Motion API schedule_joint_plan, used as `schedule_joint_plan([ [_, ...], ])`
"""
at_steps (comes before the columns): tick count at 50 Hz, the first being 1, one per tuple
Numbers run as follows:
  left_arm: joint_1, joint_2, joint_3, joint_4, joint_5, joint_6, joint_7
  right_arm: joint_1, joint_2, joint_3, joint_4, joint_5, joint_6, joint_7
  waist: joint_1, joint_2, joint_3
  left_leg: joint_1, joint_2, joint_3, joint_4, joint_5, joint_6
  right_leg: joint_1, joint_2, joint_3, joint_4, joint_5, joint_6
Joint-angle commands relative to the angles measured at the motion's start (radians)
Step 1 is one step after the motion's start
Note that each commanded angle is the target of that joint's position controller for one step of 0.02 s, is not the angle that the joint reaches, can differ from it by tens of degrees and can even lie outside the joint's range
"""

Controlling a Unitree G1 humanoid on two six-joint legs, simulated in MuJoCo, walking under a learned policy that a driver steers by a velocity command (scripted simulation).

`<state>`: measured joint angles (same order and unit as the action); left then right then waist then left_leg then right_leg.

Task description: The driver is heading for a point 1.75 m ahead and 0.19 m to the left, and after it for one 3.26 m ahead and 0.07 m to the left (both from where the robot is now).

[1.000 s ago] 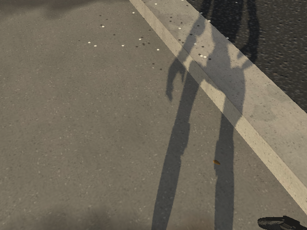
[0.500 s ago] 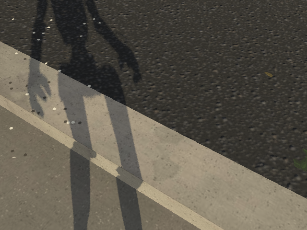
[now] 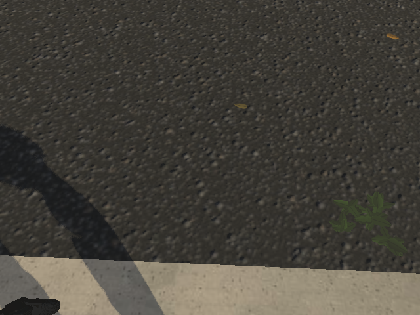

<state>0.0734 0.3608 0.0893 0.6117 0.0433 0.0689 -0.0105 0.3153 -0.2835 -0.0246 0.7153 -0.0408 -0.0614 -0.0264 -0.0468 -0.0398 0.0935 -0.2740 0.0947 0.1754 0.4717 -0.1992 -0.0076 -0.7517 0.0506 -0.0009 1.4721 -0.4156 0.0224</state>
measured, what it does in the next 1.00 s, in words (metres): climbs, turning left: right foot 0.13 m higher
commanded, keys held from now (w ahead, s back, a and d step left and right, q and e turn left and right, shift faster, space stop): shift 0.36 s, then q+shift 0.64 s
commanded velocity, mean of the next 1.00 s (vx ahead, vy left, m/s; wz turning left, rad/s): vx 0.06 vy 0.00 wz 0.27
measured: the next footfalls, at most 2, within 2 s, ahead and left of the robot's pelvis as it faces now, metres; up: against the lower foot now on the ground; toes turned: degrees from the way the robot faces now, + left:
right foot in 0.36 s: +0.32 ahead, -0.27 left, +0.13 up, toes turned -10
left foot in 1.18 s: +0.11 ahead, +0.00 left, +0.00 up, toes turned +38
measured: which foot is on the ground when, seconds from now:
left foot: down 0.00-0.38, up 0.40-1.00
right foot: up 0.00-0.34, down 0.36-1.00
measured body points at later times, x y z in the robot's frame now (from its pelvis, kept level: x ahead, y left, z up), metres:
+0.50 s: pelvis +0.17 -0.15 +0.04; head +0.22 -0.20 +0.48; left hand +0.41 +0.03 -0.04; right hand +0.19 -0.43 -0.11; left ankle +0.05 +0.05 -0.56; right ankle +0.28 -0.26 -0.61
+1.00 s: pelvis +0.17 -0.18 +0.09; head +0.19 -0.17 +0.54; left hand +0.24 +0.10 +0.01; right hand +0.44 -0.38 +0.02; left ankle +0.09 -0.08 -0.51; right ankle +0.28 -0.27 -0.61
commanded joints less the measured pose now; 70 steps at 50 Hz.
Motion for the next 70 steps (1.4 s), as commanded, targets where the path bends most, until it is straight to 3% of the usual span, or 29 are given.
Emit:
schedule_joint_plan([
  [1,0.024,-0.039,-0.015,-0.109,0.003,0.017,0.021,-0.002,-0.139,-0.041,-0.057,-0.004,-0.017,0.0,0.053,0.168,-0.159,0.127,0.33,-0.238,-0.171,0.527,0.22,-0.104,-0.015,0.067,0.223,0.006,-0.013],
  [6,-0.203,-0.093,-0.03,-0.234,0.005,0.022,0.054,0.157,-0.16,-0.058,-0.008,-0.018,0.002,-0.009,-0.044,0.17,-0.09,0.379,0.358,-0.247,-0.211,0.279,0.218,-0.518,0.017,0.115,0.557,-0.145,-0.042],
  [10,-0.361,-0.14,-0.059,-0.329,-0.005,0.004,0.042,0.27,-0.133,-0.053,0.048,-0.03,-0.001,-0.018,-0.091,0.167,-0.026,0.455,0.348,-0.196,-0.275,0.126,0.182,-0.686,-0.008,0.136,0.544,-0.245,-0.063],
  [15,-0.353,-0.195,-0.095,-0.394,-0.017,-0.001,-0.005,0.153,-0.129,-0.056,0.052,-0.014,0.008,-0.024,-0.014,0.222,-0.088,0.297,0.23,-0.009,-0.344,0.221,0.096,-0.3,-0.153,0.018,-0.051,-0.038,-0.075],
  [17,-0.179,-0.202,-0.094,-0.312,-0.057,0.001,-0.017,0.11,-0.208,-0.082,0.046,0.034,0.025,0.003,0.038,0.284,-0.181,0.151,0.209,0.028,-0.377,0.436,0.113,0.199,-0.112,-0.095,-0.364,-0.058,-0.101],
  [18,0.04,-0.183,-0.073,-0.207,-0.045,-0.011,-0.016,0.137,-0.245,-0.09,0.081,0.06,0.035,0.029,0.126,0.239,-0.29,0.185,0.175,0.091,-0.205,0.869,0.111,0.419,-0.021,-0.185,-0.401,0.061,-0.123],
  [19,0.206,-0.08,-0.037,-0.17,-0.051,-0.04,-0.008,0.189,-0.246,-0.095,0.078,0.044,0.033,0.053,0.228,0.198,-0.392,0.079,0.134,0.024,0.13,0.989,0.063,0.656,-0.009,-0.003,-0.481,0.178,-0.158],
  [20,0.319,0.125,0.008,-0.128,-0.043,-0.054,0.006,0.13,-0.123,-0.064,-0.052,0.069,0.033,0.075,0.267,-0.394,-0.512,-0.209,-0.105,-0.012,0.604,-0.199,-0.044,0.784,-0.39,0.569,-0.898,0.52,-0.206],
  [21,0.251,0.114,0.017,-0.122,-0.073,-0.044,0.037,0.208,-0.036,-0.059,-0.011,0.059,0.049,0.072,0.183,-0.36,-0.626,-0.072,-0.185,-0.426,0.89,-0.304,-0.039,0.609,-0.425,0.678,-0.999,0.565,-0.166],
  [22,0.074,0.095,0.01,-0.159,-0.05,-0.036,0.04,0.212,0.023,-0.057,-0.023,0.063,0.065,0.048,0.075,-0.326,-0.543,-0.182,-0.2,-0.449,1.068,-0.226,-0.038,0.518,-0.476,0.617,-1.001,0.406,-0.186],
  [23,-0.021,0.027,-0.007,-0.153,-0.041,-0.025,0.039,0.148,0.024,-0.056,-0.058,0.035,0.082,0.019,0.024,-0.26,-0.421,-0.249,-0.14,-0.334,1.069,-0.168,-0.032,0.421,-0.451,0.557,-0.988,0.259,-0.178],
  [25,-0.103,-0.142,-0.051,-0.117,-0.038,-0.025,0.052,0.126,-0.006,-0.076,-0.06,-0.013,0.111,-0.019,-0.025,-0.237,-0.216,-0.321,-0.093,-0.233,1.024,-0.101,-0.035,0.31,-0.341,0.321,-0.87,0.207,-0.161],
  [26,-0.085,-0.175,-0.061,-0.102,-0.03,-0.033,0.058,0.12,-0.013,-0.08,-0.052,-0.013,0.125,-0.022,-0.017,-0.209,-0.195,-0.312,-0.105,-0.218,1.049,-0.08,-0.031,0.273,-0.338,0.262,-0.86,0.216,-0.167],
  [31,0.022,-0.125,-0.046,-0.061,-0.011,-0.081,0.074,-0.044,-0.012,-0.08,-0.12,0.006,0.166,-0.03,0.008,-0.06,-0.158,-0.396,-0.119,-0.175,1.148,-0.008,-0.001,0.274,-0.426,0.221,-1.014,0.042,-0.199],
  [38,0.085,-0.079,-0.028,-0.082,-0.005,-0.059,0.108,-0.145,-0.058,-0.095,-0.189,-0.008,0.207,-0.004,0.021,-0.017,-0.127,-0.437,-0.087,-0.154,1.038,0.051,-0.069,0.425,-0.491,0.022,-1.093,0.045,-0.196],
  [50,0.134,-0.036,-0.001,-0.145,-0.001,-0.075,0.067,-0.286,-0.055,-0.115,-0.251,0.01,0.203,0.012,0.098,-0.127,-0.14,-0.417,-0.002,-0.125,0.884,-0.038,-0.036,0.534,-0.656,-0.096,-0.975,-0.18,-0.131],
  [52,0.109,-0.039,-0.001,-0.141,0.003,-0.073,0.047,-0.261,-0.038,-0.11,-0.259,0.025,0.199,0.023,0.075,-0.147,-0.135,-0.297,0.034,-0.106,0.619,-0.018,-0.016,0.48,-0.624,-0.2,-0.877,-0.17,-0.063],
  [56,0.119,-0.025,0.016,-0.116,-0.041,-0.008,0.016,-0.18,-0.052,-0.116,-0.23,0.044,0.165,0.035,0.057,-0.166,-0.178,-0.043,0.055,-0.019,0.18,0.146,0.025,0.465,-0.603,-0.294,-0.68,-0.062,-0.018],
  [58,0.056,-0.047,0.023,-0.084,-0.074,0.023,0.015,0.064,-0.06,-0.122,-0.113,0.023,0.124,0.046,-0.09,0.096,-0.141,0.19,0.014,-0.024,-0.099,0.337,0.025,0.307,-0.46,-0.404,-0.26,-0.11,-0.01],
  [59,-0.008,-0.069,0.018,-0.084,-0.082,0.029,0.021,0.151,-0.078,-0.113,-0.053,-0.008,0.101,0.058,-0.13,0.25,-0.002,0.178,-0.019,-0.077,-0.145,0.312,-0.007,0.108,-0.387,-0.329,0.028,-0.378,-0.023],
  [60,0.056,-0.164,-0.003,-0.096,-0.065,0.039,0.016,0.099,-0.165,-0.098,-0.068,-0.003,0.079,0.077,0.02,0.391,0.043,0.121,0.083,-0.213,0.228,1.095,-0.045,-0.183,-0.295,-0.258,0.375,-0.494,0.0],
  [61,0.071,-0.14,0.002,-0.107,-0.063,0.028,0.037,0.13,-0.305,-0.13,-0.127,0.033,0.06,0.094,-0.031,0.434,-0.169,0.188,0.25,-0.336,0.171,1.51,-0.007,-0.217,-0.254,-0.159,0.516,-0.412,0.042],
  [62,0.042,-0.182,-0.019,-0.135,-0.052,0.021,0.068,0.066,-0.382,-0.153,-0.163,0.039,0.067,0.078,-0.026,0.496,-0.277,0.179,0.351,-0.528,-0.026,1.003,0.115,-0.269,-0.212,-0.142,0.647,-0.294,0.058],
  [63,-0.101,-0.227,-0.045,-0.171,-0.03,0.009,0.09,-0.027,-0.341,-0.129,-0.198,0.033,0.091,0.031,-0.011,0.481,-0.229,0.137,0.376,-0.54,-0.169,0.429,0.223,-0.349,-0.208,-0.081,0.744,-0.09,0.072],
  [64,-0.163,-0.17,-0.036,-0.138,-0.011,0.007,0.075,-0.113,-0.186,-0.084,-0.181,0.026,0.116,0.003,-0.01,0.394,-0.118,0.095,0.255,-0.419,-0.217,0.086,0.223,-0.387,-0.193,-0.088,0.733,-0.02,0.048],
  [65,-0.122,-0.148,-0.027,-0.144,-0.029,0.007,0.049,-0.117,-0.163,-0.066,-0.187,0.051,0.107,-0.019,0.028,0.487,-0.05,-0.002,0.335,-0.5,-0.272,0.147,0.304,-0.336,-0.195,-0.071,0.718,-0.018,0.043],
  [67,-0.061,-0.106,-0.012,-0.115,-0.027,0.013,0.033,-0.122,-0.082,-0.04,-0.165,0.033,0.07,-0.023,0.082,0.202,-0.039,0.0,0.328,-0.42,-0.189,0.126,0.25,-0.282,-0.114,0.077,0.657,0.075,0.018],
  [68,-0.018,-0.112,-0.01,-0.09,-0.03,0.016,0.035,-0.091,-0.079,-0.04,-0.154,0.014,0.059,-0.023,0.076,0.134,-0.086,0.051,0.321,-0.389,-0.173,0.08,0.219,-0.261,-0.041,0.107,0.651,0.044,0.006],
  [70,-0.009,-0.112,-0.003,-0.108,-0.001,0.02,0.033,-0.029,-0.11,-0.055,-0.126,0.016,0.035,-0.024,0.073,0.082,-0.086,0.184,0.33,-0.332,-0.156,0.164,0.218,-0.333,-0.006,0.133,0.598,-0.01,-0.029],
])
